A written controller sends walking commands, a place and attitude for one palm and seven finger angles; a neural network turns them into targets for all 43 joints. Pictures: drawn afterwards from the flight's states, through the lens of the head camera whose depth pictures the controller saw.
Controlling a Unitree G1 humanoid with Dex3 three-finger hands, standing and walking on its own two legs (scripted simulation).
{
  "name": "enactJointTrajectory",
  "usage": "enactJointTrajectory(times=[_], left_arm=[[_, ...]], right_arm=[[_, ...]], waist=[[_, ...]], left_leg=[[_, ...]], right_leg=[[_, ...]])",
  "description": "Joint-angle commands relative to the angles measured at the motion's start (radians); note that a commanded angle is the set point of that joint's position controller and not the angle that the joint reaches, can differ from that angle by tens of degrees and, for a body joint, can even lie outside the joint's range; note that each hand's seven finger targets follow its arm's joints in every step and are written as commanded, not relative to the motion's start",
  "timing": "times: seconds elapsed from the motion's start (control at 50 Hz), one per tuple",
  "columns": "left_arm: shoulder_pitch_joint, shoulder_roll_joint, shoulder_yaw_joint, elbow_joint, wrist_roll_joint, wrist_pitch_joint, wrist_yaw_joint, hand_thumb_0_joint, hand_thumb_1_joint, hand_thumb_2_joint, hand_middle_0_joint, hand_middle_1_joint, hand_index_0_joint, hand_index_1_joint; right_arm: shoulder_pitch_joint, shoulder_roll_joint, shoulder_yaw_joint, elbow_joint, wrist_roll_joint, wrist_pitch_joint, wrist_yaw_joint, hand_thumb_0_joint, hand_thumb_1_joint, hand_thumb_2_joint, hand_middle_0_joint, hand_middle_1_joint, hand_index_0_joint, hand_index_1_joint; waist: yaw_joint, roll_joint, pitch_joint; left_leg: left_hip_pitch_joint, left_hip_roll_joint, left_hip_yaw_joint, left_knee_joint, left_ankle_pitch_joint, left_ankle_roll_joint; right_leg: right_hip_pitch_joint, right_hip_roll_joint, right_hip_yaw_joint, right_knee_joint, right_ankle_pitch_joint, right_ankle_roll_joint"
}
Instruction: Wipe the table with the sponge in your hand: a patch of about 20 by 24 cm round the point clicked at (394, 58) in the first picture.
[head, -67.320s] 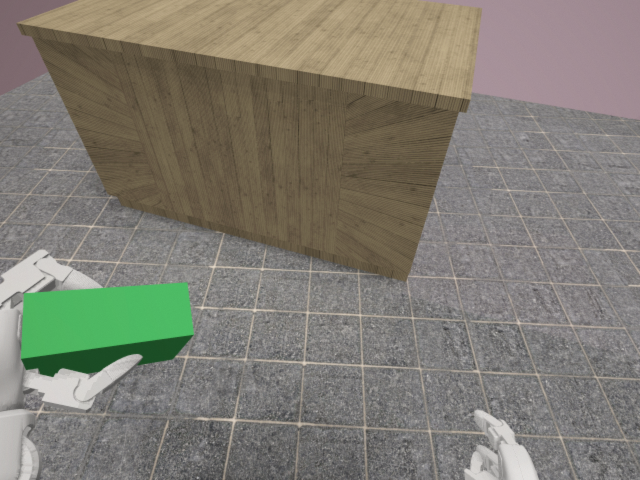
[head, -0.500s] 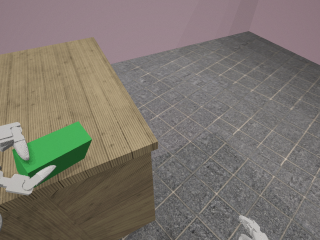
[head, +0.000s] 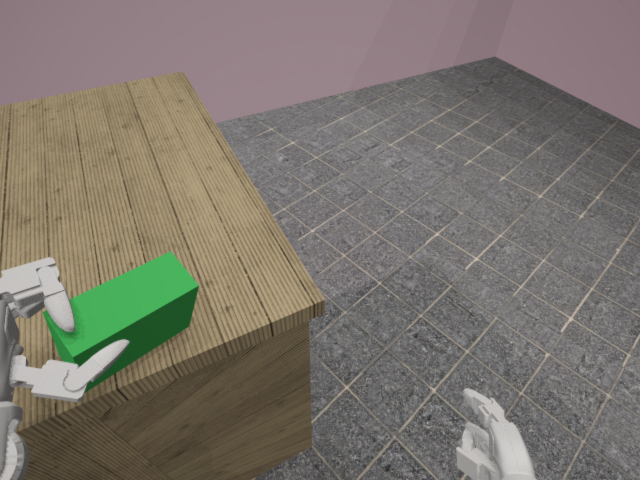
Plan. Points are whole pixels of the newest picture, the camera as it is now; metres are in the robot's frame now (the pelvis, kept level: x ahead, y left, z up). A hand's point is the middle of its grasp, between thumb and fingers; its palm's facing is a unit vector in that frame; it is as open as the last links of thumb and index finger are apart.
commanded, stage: come to a stop and stand still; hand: left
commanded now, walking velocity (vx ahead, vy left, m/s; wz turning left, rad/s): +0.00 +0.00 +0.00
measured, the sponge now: (147, 310) +0.26 +0.22 +0.12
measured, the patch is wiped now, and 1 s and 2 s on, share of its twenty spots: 0.75 0.75 0.75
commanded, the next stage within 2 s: look again from close up in 0.64 s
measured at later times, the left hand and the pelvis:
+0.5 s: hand (38, 361) +0.18 +0.27 +0.16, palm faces +0.41 -0.84 -0.35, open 6.9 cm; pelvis -0.03 +0.02 +0.01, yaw +0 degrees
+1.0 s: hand (49, 347) +0.19 +0.26 +0.16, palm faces +0.42 -0.84 -0.34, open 6.9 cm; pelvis -0.01 +0.01 +0.00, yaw +1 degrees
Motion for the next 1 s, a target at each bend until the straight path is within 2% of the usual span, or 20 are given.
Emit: enactJointTrajectory(times=[0.0,0.06,0.18,0.22,0.3,0.34,0.5,0.52,0.54,0.62,0.66,0.78,0.84,0.88,0.98], left_arm=[[-0.12,0.162,0.074,-0.216,-0.002,-0.047,0.015,0.0,0.1,1.3,-1.2,-1.6,-1.2,-1.6],[-0.188,0.198,0.092,-0.269,0.001,-0.053,0.024,0.0,0.1,1.3,-1.2,-1.6,-1.2,-1.6],[-0.155,0.159,0.069,-0.204,0.005,-0.057,0.029,0.0,0.1,1.3,-1.2,-1.6,-1.2,-1.6],[-0.132,0.151,0.066,-0.187,0.006,-0.057,0.029,0.0,0.1,1.3,-1.2,-1.6,-1.2,-1.6],[-0.089,0.13,0.054,-0.14,0.004,-0.052,0.022,0.0,0.1,1.3,-1.2,-1.6,-1.2,-1.6],[-0.094,0.139,0.06,-0.149,0.006,-0.053,0.022,0.0,0.1,1.3,-1.2,-1.6,-1.2,-1.6],[-0.161,0.159,0.062,-0.213,0.016,-0.069,0.028,0.0,0.1,1.3,-1.2,-1.6,-1.2,-1.6],[-0.152,0.157,0.063,-0.211,0.017,-0.07,0.031,0.0,0.1,1.3,-1.2,-1.6,-1.2,-1.6],[-0.138,0.158,0.068,-0.199,0.016,-0.069,0.032,0.0,0.1,1.3,-1.2,-1.6,-1.2,-1.6],[-0.127,0.148,0.061,-0.194,0.017,-0.071,0.033,0.0,0.1,1.3,-1.2,-1.6,-1.2,-1.6],[-0.111,0.145,0.066,-0.174,0.014,-0.068,0.03,0.0,0.1,1.3,-1.2,-1.6,-1.2,-1.6],[-0.088,0.146,0.069,-0.189,0.006,-0.063,0.027,0.0,0.1,1.3,-1.2,-1.6,-1.2,-1.6],[-0.081,0.147,0.069,-0.19,0.0,-0.058,0.027,0.0,0.1,1.3,-1.2,-1.6,-1.2,-1.6],[-0.102,0.156,0.071,-0.226,0.001,-0.061,0.027,0.0,0.1,1.3,-1.2,-1.6,-1.2,-1.6],[-0.093,0.157,0.072,-0.238,-0.004,-0.058,0.03,0.0,0.1,1.3,-1.2,-1.6,-1.2,-1.6]], right_arm=[[-0.076,-0.124,-0.044,-0.146,-0.004,-0.049,-0.027,0.0,-0.9,-0.9,0.2,0.3,0.2,0.3],[-0.093,-0.12,-0.038,-0.147,-0.008,-0.06,-0.037,0.0,-0.9,-0.9,0.2,0.3,0.2,0.3],[-0.078,-0.118,-0.042,-0.132,-0.012,-0.07,-0.037,0.0,-0.9,-0.9,0.2,0.3,0.2,0.3],[-0.069,-0.126,-0.047,-0.129,-0.012,-0.07,-0.035,0.0,-0.9,-0.9,0.2,0.3,0.2,0.3],[-0.068,-0.127,-0.049,-0.132,-0.008,-0.063,-0.034,0.0,-0.9,-0.9,0.2,0.3,0.2,0.3],[-0.067,-0.129,-0.052,-0.132,-0.007,-0.062,-0.034,0.0,-0.9,-0.9,0.2,0.3,0.2,0.3],[-0.071,-0.129,-0.051,-0.129,-0.01,-0.077,-0.041,0.0,-0.9,-0.9,0.2,0.3,0.2,0.3],[-0.068,-0.128,-0.052,-0.126,-0.011,-0.079,-0.041,0.0,-0.9,-0.9,0.2,0.3,0.2,0.3],[-0.063,-0.128,-0.054,-0.126,-0.01,-0.08,-0.04,0.0,-0.9,-0.9,0.2,0.3,0.2,0.3],[-0.058,-0.13,-0.056,-0.118,-0.01,-0.084,-0.037,0.0,-0.9,-0.9,0.2,0.3,0.2,0.3],[-0.062,-0.127,-0.056,-0.117,-0.01,-0.082,-0.037,0.0,-0.9,-0.9,0.2,0.3,0.2,0.3],[-0.063,-0.126,-0.056,-0.121,-0.006,-0.073,-0.036,0.0,-0.9,-0.9,0.2,0.3,0.2,0.3],[-0.062,-0.128,-0.056,-0.121,-0.005,-0.07,-0.037,0.0,-0.9,-0.9,0.2,0.3,0.2,0.3],[-0.07,-0.125,-0.054,-0.124,-0.005,-0.067,-0.039,0.0,-0.9,-0.9,0.2,0.3,0.2,0.3],[-0.068,-0.123,-0.054,-0.124,-0.004,-0.064,-0.041,0.0,-0.9,-0.9,0.2,0.3,0.2,0.3]], waist=[[-0.007,0.016,-0.143],[-0.003,0.05,-0.115],[-0.001,0.06,-0.071],[-0.002,0.069,-0.072],[-0.002,0.023,-0.058],[-0.002,0.005,-0.062],[-0.001,0.057,-0.049],[0.0,0.064,-0.055],[0.002,0.042,-0.057],[0.0,0.068,-0.068],[0.0,0.04,-0.065],[0.002,0.015,-0.101],[0.002,-0.004,-0.108],[0.0,0.031,-0.11],[0.0,0.034,-0.123]], left_leg=[[0.081,0.074,-0.085,-0.062,0.392,-0.004],[0.063,0.065,-0.099,-0.098,0.301,-0.004],[0.027,0.057,-0.111,-0.154,0.133,-0.007],[0.016,0.057,-0.116,-0.167,0.115,-0.007],[-0.002,0.059,-0.122,-0.189,0.073,-0.009],[-0.008,0.056,-0.122,-0.189,0.067,-0.007],[-0.011,0.058,-0.137,-0.224,-0.027,-0.003],[-0.014,0.056,-0.136,-0.22,-0.021,-0.001],[-0.018,0.053,-0.133,-0.213,-0.007,-0.001],[0.002,0.051,-0.13,-0.2,0.042,-0.007],[-0.001,0.051,-0.133,-0.203,0.063,-0.012],[0.027,0.052,-0.116,-0.154,0.207,-0.013],[0.029,0.049,-0.11,-0.134,0.227,-0.01],[0.041,0.047,-0.107,-0.129,0.264,-0.013],[0.058,0.048,-0.103,-0.107,0.318,-0.012]], right_leg=[[0.037,-0.09,0.086,-0.05,0.339,0.013],[0.026,-0.087,0.093,-0.079,0.244,0.014],[0.021,-0.081,0.1,-0.133,0.118,0.008],[0.029,-0.076,0.095,-0.135,0.109,0.007],[0.021,-0.07,0.092,-0.149,0.074,0.011],[0.026,-0.071,0.093,-0.154,0.07,0.011],[0.016,-0.062,0.093,-0.153,0.027,0.016],[0.027,-0.063,0.094,-0.152,0.037,0.015],[0.037,-0.065,0.094,-0.155,0.046,0.014],[0.032,-0.064,0.091,-0.148,0.067,0.011],[0.032,-0.06,0.085,-0.145,0.075,0.014],[0.051,-0.069,0.085,-0.128,0.173,0.013],[0.054,-0.079,0.089,-0.133,0.195,0.013],[0.053,-0.075,0.083,-0.12,0.216,0.013],[0.062,-0.081,0.083,-0.113,0.264,0.013]])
